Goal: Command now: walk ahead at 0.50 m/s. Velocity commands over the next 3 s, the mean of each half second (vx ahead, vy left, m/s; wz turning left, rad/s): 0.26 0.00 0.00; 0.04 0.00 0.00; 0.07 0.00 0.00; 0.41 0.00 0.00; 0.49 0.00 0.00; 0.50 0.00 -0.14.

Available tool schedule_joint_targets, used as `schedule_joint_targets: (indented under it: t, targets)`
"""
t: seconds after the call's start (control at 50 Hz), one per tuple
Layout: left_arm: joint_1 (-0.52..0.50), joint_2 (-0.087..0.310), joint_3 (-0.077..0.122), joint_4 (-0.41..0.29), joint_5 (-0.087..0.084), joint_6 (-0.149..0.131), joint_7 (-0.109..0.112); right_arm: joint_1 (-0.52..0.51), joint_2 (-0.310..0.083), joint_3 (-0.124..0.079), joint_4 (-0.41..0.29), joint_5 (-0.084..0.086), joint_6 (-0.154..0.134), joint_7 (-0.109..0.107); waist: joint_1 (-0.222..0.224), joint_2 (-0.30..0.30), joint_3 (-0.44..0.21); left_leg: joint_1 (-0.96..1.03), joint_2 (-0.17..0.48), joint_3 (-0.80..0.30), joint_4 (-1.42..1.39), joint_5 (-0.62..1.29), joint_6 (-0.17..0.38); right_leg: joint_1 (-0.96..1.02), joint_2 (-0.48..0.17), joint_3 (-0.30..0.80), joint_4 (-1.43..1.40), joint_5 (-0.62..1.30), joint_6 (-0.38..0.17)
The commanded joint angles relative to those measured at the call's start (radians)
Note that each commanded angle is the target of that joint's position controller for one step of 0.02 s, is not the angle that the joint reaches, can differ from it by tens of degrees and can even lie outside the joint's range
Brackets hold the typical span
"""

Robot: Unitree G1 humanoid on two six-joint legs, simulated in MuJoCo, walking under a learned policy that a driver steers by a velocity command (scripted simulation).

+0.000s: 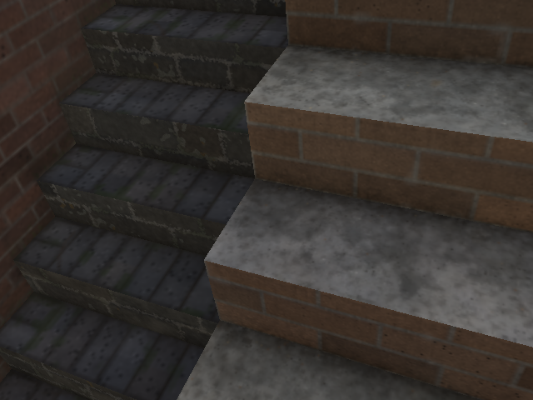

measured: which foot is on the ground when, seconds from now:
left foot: up 0.00-0.36, down 0.38-1.00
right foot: down 0.00-0.38, up 0.40-0.64, down 0.66-1.00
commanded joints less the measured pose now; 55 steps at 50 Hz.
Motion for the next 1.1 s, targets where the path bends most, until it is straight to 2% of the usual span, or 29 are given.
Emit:
schedule_joint_targets:
  t: [0.02, 0.04, 0.06, 0.1, 0.12, 0.18, 0.24, 0.28, 0.3, 0.32, 0.34, 0.36, 0.38, 0.4, 0.42, 0.44, 0.48, 0.52, 0.54, 0.62, 0.66, 0.68, 0.7, 0.72, 0.76, 0.94, 0.96, 0.98, 1.1]
  targets:
    - [-0.054, 0.233, 0.060, 0.061, -0.029, -0.007, 0.025, -0.284, 0.102, 0.031, -0.304, -0.086, -0.008, 0.044, -0.060, -0.434, 0.074, -0.464, -0.183, -0.091, 1.040, 0.046, -0.031, 0.104, -0.161, 0.999, -1.263, -0.672, -0.167]
    - [-0.029, 0.173, 0.049, 0.129, -0.024, -0.030, 0.022, -0.260, 0.142, 0.054, -0.322, -0.070, -0.018, 0.036, -0.089, -0.390, 0.145, -0.507, -0.163, -0.071, 1.080, 0.024, -0.025, 0.066, -0.137, 0.732, -1.111, -0.481, -0.136]
    - [0.009, 0.096, 0.033, 0.188, -0.004, -0.052, 0.009, -0.209, 0.136, 0.060, -0.309, -0.058, -0.025, 0.030, -0.109, -0.309, 0.163, -0.524, -0.161, -0.062, 1.106, 0.029, -0.015, 0.059, -0.124, 0.574, -0.967, -0.362, -0.136]
    - [0.112, 0.011, 0.016, 0.292, 0.012, -0.083, -0.017, -0.176, 0.129, 0.073, -0.294, -0.033, -0.036, 0.015, -0.102, -0.239, 0.171, -0.583, -0.180, -0.047, 1.217, 0.007, 0.001, 0.156, -0.124, 0.477, -0.928, -0.184, -0.151]
    - [0.158, 0.001, 0.015, 0.314, 0.012, -0.104, -0.024, -0.187, 0.135, 0.081, -0.308, -0.040, -0.039, 0.014, -0.102, -0.206, 0.172, -0.619, -0.181, -0.048, 1.195, -0.010, 0.002, 0.223, -0.124, 0.481, -0.977, -0.121, -0.167]
    - [0.195, 0.041, 0.027, 0.320, 0.027, -0.113, -0.005, -0.209, 0.112, 0.084, -0.328, -0.036, -0.041, -0.004, -0.107, -0.105, 0.203, -0.693, -0.150, -0.044, 0.947, -0.039, -0.053, 0.425, -0.160, 0.459, -1.058, 0.204, -0.188]
    - [0.173, 0.092, 0.046, 0.278, 0.023, -0.120, 0.024, -0.171, 0.080, 0.074, -0.323, -0.021, -0.037, -0.011, -0.129, -0.077, 0.153, -0.504, -0.138, -0.017, 0.590, -0.096, -0.083, 0.476, -0.195, 0.326, -1.075, 0.726, -0.205]
    - [0.122, 0.126, 0.052, 0.253, 0.039, -0.117, 0.039, -0.151, 0.126, 0.092, -0.307, 0.025, -0.035, -0.027, -0.158, -0.132, 0.094, -0.125, -0.177, 0.073, 0.142, -0.211, -0.071, 0.372, -0.155, 0.123, -1.089, 1.069, -0.161]
    - [0.126, 0.162, 0.060, 0.263, 0.046, -0.119, 0.033, -0.071, 0.108, 0.084, -0.288, 0.040, -0.037, -0.046, -0.197, -0.226, 0.021, 0.014, -0.172, 0.085, 0.115, -0.158, -0.052, 0.416, -0.195, 0.140, -1.066, 1.222, -0.169]
    - [0.122, 0.182, 0.066, 0.272, 0.033, -0.118, 0.025, 0.027, 0.095, 0.076, -0.257, 0.049, -0.039, -0.061, -0.237, -0.248, -0.030, 0.078, -0.147, 0.069, -0.024, -0.105, -0.037, 0.508, -0.186, 0.115, -0.971, 1.315, -0.170]
    - [0.119, 0.187, 0.066, 0.276, 0.010, -0.093, 0.012, 0.083, 0.110, 0.078, -0.224, 0.039, -0.051, -0.071, -0.268, -0.159, -0.048, 0.076, -0.190, 0.095, -0.266, -0.067, -0.051, 0.639, -0.103, 0.037, -0.826, 1.234, -0.140]
    - [0.123, 0.191, 0.079, 0.265, -0.012, -0.098, -0.007, 0.082, 0.079, 0.072, -0.183, 0.031, -0.062, -0.075, -0.240, -0.094, -0.001, 0.057, -0.170, 0.120, -0.469, 0.249, -0.053, 0.716, -0.085, 0.056, -0.703, 1.258, -0.102]
    - [0.152, 0.173, 0.084, 0.270, -0.005, -0.091, -0.016, 0.055, 0.115, 0.092, -0.156, 0.027, -0.070, -0.079, -0.177, -0.133, 0.036, 0.107, -0.110, 0.013, -0.611, 0.313, -0.044, 0.641, -0.085, 0.085, -0.573, 0.887, -0.079]
    - [0.269, 0.065, 0.066, 0.262, -0.008, -0.084, -0.023, 0.041, 0.099, 0.108, -0.120, 0.011, -0.075, -0.067, -0.037, 0.045, -0.003, 0.323, 0.065, -0.170, -0.384, 1.089, -0.035, 0.414, -0.040, 0.052, -0.442, 0.372, 0.008]
    - [0.345, 0.015, 0.058, 0.287, -0.059, -0.057, -0.015, 0.075, 0.145, 0.133, -0.116, -0.001, -0.069, -0.059, -0.016, 0.032, -0.088, 0.337, 0.183, -0.238, -0.368, 1.366, 0.018, 0.407, -0.039, 0.043, -0.388, 0.279, 0.073]
    - [0.317, 0.022, 0.053, 0.291, -0.067, -0.034, -0.020, 0.053, 0.183, 0.147, -0.125, -0.011, -0.062, -0.054, -0.024, -0.004, -0.078, 0.252, 0.184, -0.254, -0.437, 1.148, 0.076, 0.443, -0.047, 0.026, -0.349, 0.296, 0.098]
    - [0.187, 0.024, 0.037, 0.260, -0.022, -0.017, -0.016, -0.046, 0.192, 0.142, -0.143, -0.018, -0.053, -0.065, -0.013, -0.031, 0.060, 0.081, 0.126, -0.222, -0.516, 0.748, 0.072, 0.450, -0.058, 0.020, -0.326, 0.304, 0.115]
    - [0.165, 0.066, 0.032, 0.247, -0.005, 0.002, -0.027, -0.062, 0.162, 0.149, -0.140, -0.014, -0.053, -0.065, 0.001, -0.010, 0.089, 0.019, 0.074, -0.120, -0.517, 0.719, 0.043, 0.521, -0.061, 0.006, -0.371, 0.329, 0.105]
    - [0.193, 0.074, 0.028, 0.259, -0.009, 0.008, -0.027, -0.057, 0.146, 0.148, -0.127, 0.006, -0.052, -0.055, 0.012, 0.025, 0.084, 0.025, 0.029, -0.058, -0.505, 0.784, 0.003, 0.582, -0.057, -0.011, -0.437, 0.345, 0.096]
    - [0.123, 0.083, -0.006, 0.233, -0.031, 0.002, -0.010, 0.074, 0.069, 0.126, -0.084, 0.010, -0.021, -0.061, -0.050, 0.043, 0.121, 0.205, 0.019, -0.066, -0.444, 0.830, -0.022, 0.597, -0.056, -0.017, -0.927, 0.347, 0.042]
    - [0.115, 0.109, -0.012, 0.222, -0.017, -0.004, 0.008, 0.100, 0.046, 0.104, -0.077, 0.014, -0.008, -0.061, -0.064, -0.033, 0.107, 0.192, 0.002, -0.097, -0.419, 0.556, -0.034, 0.659, -0.105, 0.052, -1.077, 0.541, 0.025]
    - [0.098, 0.139, -0.012, 0.199, -0.005, -0.010, 0.012, 0.077, 0.021, 0.092, -0.097, 0.005, -0.011, -0.060, -0.071, -0.128, 0.106, 0.153, -0.009, -0.098, -0.421, 0.333, -0.028, 0.678, -0.144, 0.093, -1.100, 0.728, 0.013]
    - [0.085, 0.148, -0.018, 0.193, -0.008, -0.018, 0.025, 0.087, 0.029, 0.083, -0.104, 0.013, -0.011, -0.058, -0.104, -0.163, 0.096, 0.104, -0.024, -0.107, -0.427, 0.177, -0.027, 0.746, -0.171, 0.100, -1.078, 0.916, 0.001]
    - [0.074, 0.155, -0.016, 0.196, -0.012, -0.016, 0.020, 0.125, 0.090, 0.098, -0.101, 0.017, -0.017, -0.056, -0.127, -0.223, 0.094, 0.075, -0.034, -0.105, -0.500, 0.000, -0.024, 0.758, -0.182, 0.092, -1.051, 0.904, -0.009]
    - [0.101, 0.123, -0.017, 0.205, -0.009, -0.022, 0.007, 0.061, 0.069, 0.099, -0.108, 0.004, -0.017, -0.060, -0.094, -0.184, 0.158, 0.095, -0.036, -0.093, -0.509, 0.029, -0.023, 0.666, -0.159, 0.099, -1.102, 0.728, -0.011]
    - [0.149, 0.141, -0.011, 0.212, -0.009, -0.031, 0.000, 0.088, 0.072, 0.108, -0.102, 0.007, -0.001, -0.062, -0.096, -0.101, 0.160, 0.109, -0.022, -0.082, -0.499, 0.016, -0.035, 0.632, -0.146, 0.103, -1.152, 0.657, -0.028]
    - [0.169, 0.133, -0.011, 0.225, -0.010, -0.033, 0.009, 0.079, 0.031, 0.096, -0.105, 0.014, 0.001, -0.073, -0.094, -0.113, 0.133, 0.110, -0.026, -0.082, -0.498, -0.023, -0.033, 0.650, -0.147, 0.107, -1.158, 0.632, -0.031]
    - [0.160, 0.107, -0.021, 0.227, 0.001, -0.028, 0.016, 0.077, 0.039, 0.099, -0.106, 0.014, 0.006, -0.079, -0.099, -0.123, 0.148, 0.110, -0.027, -0.088, -0.512, -0.047, -0.032, 0.631, -0.143, 0.103, -1.159, 0.597, -0.033]
    - [0.190, 0.107, -0.019, 0.247, -0.002, -0.022, 0.033, 0.069, 0.055, 0.100, -0.091, 0.018, 0.018, -0.086, -0.095, -0.107, 0.199, 0.057, -0.034, -0.088, -0.482, -0.163, -0.037, 0.548, -0.133, 0.110, -1.163, 0.451, -0.031]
